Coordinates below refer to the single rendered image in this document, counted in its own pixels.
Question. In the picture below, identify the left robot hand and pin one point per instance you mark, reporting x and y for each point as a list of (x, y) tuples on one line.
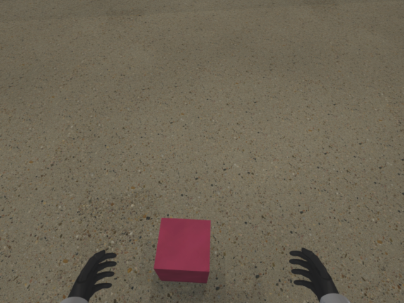
[(84, 285)]

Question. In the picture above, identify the carton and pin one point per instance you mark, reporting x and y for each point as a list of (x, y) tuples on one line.
[(183, 250)]

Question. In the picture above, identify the right robot hand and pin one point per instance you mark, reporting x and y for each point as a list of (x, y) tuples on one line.
[(321, 282)]

